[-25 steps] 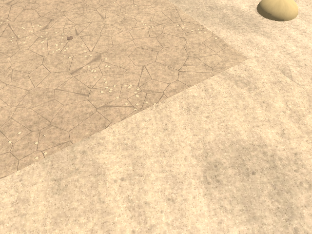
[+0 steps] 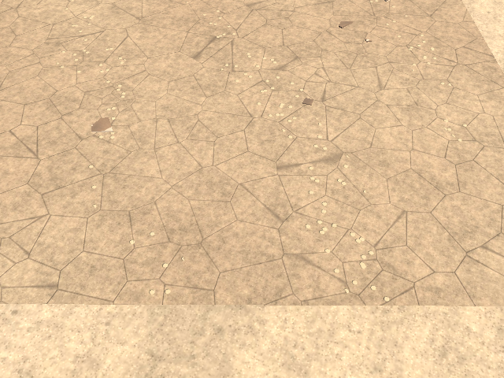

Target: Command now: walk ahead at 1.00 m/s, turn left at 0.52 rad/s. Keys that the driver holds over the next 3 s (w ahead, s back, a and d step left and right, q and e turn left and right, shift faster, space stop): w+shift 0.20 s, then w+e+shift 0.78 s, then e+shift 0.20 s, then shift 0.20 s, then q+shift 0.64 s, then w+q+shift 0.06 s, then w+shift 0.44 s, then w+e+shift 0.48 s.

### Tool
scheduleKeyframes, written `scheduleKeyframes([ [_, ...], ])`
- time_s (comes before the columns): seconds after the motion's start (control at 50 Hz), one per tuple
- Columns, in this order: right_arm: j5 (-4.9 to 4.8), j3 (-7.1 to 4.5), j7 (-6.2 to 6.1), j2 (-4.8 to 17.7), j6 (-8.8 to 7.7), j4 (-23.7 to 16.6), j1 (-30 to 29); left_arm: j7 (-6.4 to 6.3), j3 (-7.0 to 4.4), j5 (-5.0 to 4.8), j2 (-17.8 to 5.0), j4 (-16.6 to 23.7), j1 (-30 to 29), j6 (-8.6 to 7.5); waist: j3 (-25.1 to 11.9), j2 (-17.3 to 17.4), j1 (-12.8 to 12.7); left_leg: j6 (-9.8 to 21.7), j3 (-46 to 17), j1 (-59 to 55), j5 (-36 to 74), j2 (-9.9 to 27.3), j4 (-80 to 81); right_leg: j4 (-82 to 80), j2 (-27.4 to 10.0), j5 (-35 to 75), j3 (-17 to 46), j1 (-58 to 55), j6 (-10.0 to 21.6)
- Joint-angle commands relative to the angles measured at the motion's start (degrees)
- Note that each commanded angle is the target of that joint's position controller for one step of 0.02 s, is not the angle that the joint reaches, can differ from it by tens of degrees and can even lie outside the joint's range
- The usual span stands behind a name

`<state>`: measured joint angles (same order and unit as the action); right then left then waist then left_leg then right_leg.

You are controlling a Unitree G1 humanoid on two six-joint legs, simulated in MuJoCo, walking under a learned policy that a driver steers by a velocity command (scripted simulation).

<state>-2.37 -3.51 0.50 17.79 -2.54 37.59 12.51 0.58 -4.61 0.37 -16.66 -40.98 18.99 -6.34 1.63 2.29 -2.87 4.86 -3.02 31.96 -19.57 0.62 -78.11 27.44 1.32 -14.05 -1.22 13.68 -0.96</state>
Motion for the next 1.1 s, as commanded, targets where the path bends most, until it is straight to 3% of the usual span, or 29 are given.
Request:
scheduleKeyframes([
  [0.02,-0.19,1.12,0.72,-1.9,-0.4,-5.6,-2.3,0.75,0.5,-0.99,-1.1,0.6,0.7,-1.03,2.1,-5.9,2.5,0.3,-6.0,14.5,1.2,5.0,5.1,-16.0,-14.9,-4.2,19.9,-7.4,11.5],
  [0.1,1.11,1.6,1.43,-0.5,-1.16,-6.9,-7.9,0.04,-0.34,-0.69,-5.7,-1.3,1.8,-1.37,5.9,-3.6,3.2,-0.9,-5.1,18.5,14.4,5.2,18.3,-20.5,-15.6,4.0,11.7,-7.0,12.2],
  [0.18,1.17,2.27,3.1,-1.2,-2.56,-9.7,-19.1,-0.35,0.26,-1.94,-6.9,-5.2,9.0,-0.89,8.5,-3.3,-1.2,-0.5,3.1,9.4,24.3,4.5,33.9,-26.1,-14.8,11.8,3.7,-8.6,10.2],
  [0.24,0.9,1.3,3.9,0.2,-3.43,-11.3,-20.7,-0.33,0.68,-1.92,-9.0,-6.9,11.0,0.52,6.8,-7.3,0.3,1.0,6.7,1.7,18.3,0.1,40.7,-20.1,-15.9,38.7,1.2,-15.4,9.2],
  [0.28,0.27,-1.39,3.16,5.6,-3.2,-10.0,-10.6,-0.83,0.47,-1.14,-11.7,-8.3,11.7,1.4,-1.4,-13.2,7.3,2.7,6.8,-13.4,13.8,-3.1,42.8,-6.4,-16.9,59.8,1.5,-17.6,8.2],
  [0.3,0.06,-2.94,2.1,8.0,-2.56,-7.0,2.2,-1.15,0.55,-0.69,-12.4,-8.1,9.4,1.81,-7.7,-13.4,15.1,3.1,6.1,-31.3,14.3,-2.5,42.8,8.2,-15.0,59.7,0.1,-8.8,6.5],
  [0.32,0.83,-4.26,0.44,12.8,-1.66,-3.8,15.2,-1.37,1.97,0.95,-7.7,-5.8,9.7,1.48,-17.9,-5.6,18.2,4.0,-10.1,-53.8,5.5,10.8,38.6,30.7,-10.7,33.0,1.8,8.7,4.8],
  [0.34,2.89,-3.94,1.04,15.4,-2.59,-2.9,15.8,-1.02,4.42,-1.48,2.5,-4.3,18.2,0.02,-31.7,13.1,10.4,9.3,-39.4,-64.2,-23.9,22.3,52.2,49.3,-1.8,-12.6,9.4,21.8,4.1],
  [0.36,2.89,-2.76,1.36,9.4,-3.07,-1.6,16.5,-1.32,2.77,-4.34,-3.4,-3.8,11.3,-0.84,-26.1,11.2,12.4,7.1,-44.5,-57.9,-27.7,21.3,62.1,55.8,-3.2,-10.9,11.9,27.1,4.8],
  [0.38,2.36,-1.91,1.44,6.2,-3.51,-0.3,13.5,-1.63,1.85,-5.4,-4.9,-1.6,4.0,-0.8,-13.9,7.6,12.1,5.8,-35.0,-49.9,-20.0,20.6,62.1,57.0,-5.0,-7.1,9.8,33.1,4.5],
  [0.42,3.4,-1.36,1.77,2.8,-4.34,1.5,6.8,-1.77,1.62,-2.87,-3.2,-1.1,1.1,0.05,-5.2,1.3,6.5,4.7,-19.6,-32.3,-2.9,17.4,62.7,51.7,-10.0,0.6,8.9,28.4,4.4],
  [0.46,3.56,-0.83,1.84,-1.4,-5.04,3.0,2.4,-0.63,1.35,-3.59,-0.9,-2.3,4.8,2.65,-3.6,4.0,2.4,4.0,-9.4,-24.6,4.0,15.0,65.3,48.5,-12.8,2.7,9.5,22.3,4.4],
  [0.5,2.36,-1.12,1.46,-0.9,-5.53,4.2,-1.0,-0.5,1.1,-3.51,-0.2,-1.6,2.3,4.8,2.0,3.1,0.7,2.4,-0.7,-19.3,10.0,14.3,69.2,43.0,-14.1,2.9,9.1,22.9,4.2],
  [0.54,3.01,-1.56,0.79,0.7,-5.85,4.7,-2.1,-0.29,1.24,-2.66,-0.3,0.1,-1.6,5.1,5.5,1.3,0.4,2.1,6.1,-17.7,15.0,12.3,71.2,36.8,-13.6,9.8,8.1,25.2,3.6],
  [0.6,3.36,-2.29,-0.58,3.9,-6.08,5.5,0.1,1.36,1.15,-1.84,-1.3,0.7,-5.6,4.05,5.6,-3.4,1.6,2.5,12.6,-22.2,20.1,11.2,71.7,27.9,-11.5,24.2,3.8,25.6,4.1],
  [0.68,2.79,-2.55,-1.49,6.7,-5.15,6.8,4.6,4.15,0.76,-2.53,-2.8,3.1,-13.6,2.48,7.8,-5.4,3.9,-2.2,20.0,-29.8,22.7,9.6,69.2,11.0,-7.7,38.0,-2.2,22.5,6.5],
  [0.72,2.39,-2.89,-1.58,9.1,-3.83,7.1,6.4,4.76,0.12,-2.75,-4.2,4.2,-14.4,2.41,6.3,-3.1,3.2,-3.9,20.8,-35.8,42.4,10.3,63.8,8.0,-3.6,35.3,-6.9,18.2,7.0],
  [0.76,1.05,-3.68,-1.68,12.4,-2.02,6.2,5.3,3.99,-1.13,-3.14,-6.9,3.4,-7.9,3.86,3.1,1.4,-1.2,-4.6,21.0,-42.1,68.9,11.9,51.8,9.1,0.5,25.5,-10.8,12.9,7.9],
  [0.8,1.67,-3.42,-0.97,11.8,-1.81,4.6,-0.1,2.76,-4.39,-3.3,-13.0,-1.9,13.5,6.46,-4.0,4.4,-12.0,-2.8,18.0,-32.7,75.7,12.9,25.2,12.7,-0.3,17.9,-7.0,-9.8,12.5],
  [0.82,0.14,-2.7,-0.17,8.4,-3.15,4.0,-7.0,1.51,-5.94,-3.83,-14.4,-5.2,24.8,7.2,-4.6,-5.3,-19.3,-4.7,19.2,-19.6,49.4,3.3,-6.2,2.5,-3.4,28.3,-2.6,-25.4,17.4],
  [0.84,2.45,0.43,0.65,-3.9,-5.78,0.2,-3.2,2.47,-3.39,-1.16,-12.6,-7.3,20.6,5.93,0.8,-25.3,-7.4,-5.6,9.7,8.5,-17.7,-6.0,-29.6,12.4,-1.5,35.3,7.4,-33.5,18.5],
  [0.86,1.38,2.11,0.42,-4.9,-7.46,-2.7,4.4,3.53,-1.9,-0.36,-10.4,-3.2,14.8,4.27,-12.0,-21.7,-0.6,-3.9,-1.5,16.5,-22.3,-5.9,-32.2,8.7,-8.6,15.8,29.4,-38.0,27.5],
  [0.88,-0.32,1.46,0.49,0.5,-8.9,-6.1,-1.9,3.38,-2.58,-0.38,-9.7,-1.5,14.3,2.93,-12.3,-11.8,-2.2,-2.8,-4.8,20.6,-15.1,-5.3,-22.8,-8.7,-14.7,-6.9,44.8,-35.0,30.4],
  [0.9,-0.72,0.51,-0.27,3.5,-8.96,-6.4,-7.3,3.29,-2.1,-1.13,-7.8,-0.9,9.6,1.85,-6.6,0.9,-0.3,-1.2,-4.9,19.4,-8.3,-1.2,-11.4,-15.3,-14.8,-17.5,46.9,-26.6,25.5],
  [0.92,-0.47,0.47,-0.52,3.5,-8.46,-5.7,-5.5,2.94,-2.04,-0.81,-8.8,1.3,3.2,1.09,-2.1,2.5,4.3,-1.9,-6.6,16.2,-3.5,0.9,-4.9,-15.9,-16.2,-19.8,49.4,-15.6,25.9],
  [0.96,1.81,-0.7,-1.28,5.6,-6.33,-3.1,-3.9,1.52,-1.74,-0.37,-8.2,3.6,-2.0,0.3,2.2,7.0,6.7,-6.1,-8.7,7.1,1.1,3.6,5.0,-13.5,-10.5,-10.1,41.8,0.7,23.6],
  [1.02,3.89,0.32,-1.66,2.5,-5.2,-6.5,-12.3,-1.84,-1.63,-1.31,-7.6,3.3,-3.4,0.95,6.1,1.6,4.6,-10.4,-3.4,-4.0,9.0,2.9,27.8,-11.8,-1.8,13.0,25.1,16.1,20.1],
  [1.06,4.11,0.72,-1.15,-0.5,-5.15,-8.7,-16.3,-2.99,-2.33,-2.08,-8.0,1.4,0.1,2.73,2.7,-1.9,0.3,-10.5,2.1,-13.4,25.8,-3.0,41.8,-6.4,3.9,16.6,18.7,18.8,14.2],
  [1.1,2.76,-0.3,-0.63,0.4,-4.95,-9.3,-15.3,-3.2,-2.58,-2.58,-7.4,-0.3,4.0,4.33,-1.8,-4.1,-1.3,-10.8,1.7,-18.2,30.7,-6.7,47.7,-0.8,4.8,11.7,21.3,14.3,10.9],
])
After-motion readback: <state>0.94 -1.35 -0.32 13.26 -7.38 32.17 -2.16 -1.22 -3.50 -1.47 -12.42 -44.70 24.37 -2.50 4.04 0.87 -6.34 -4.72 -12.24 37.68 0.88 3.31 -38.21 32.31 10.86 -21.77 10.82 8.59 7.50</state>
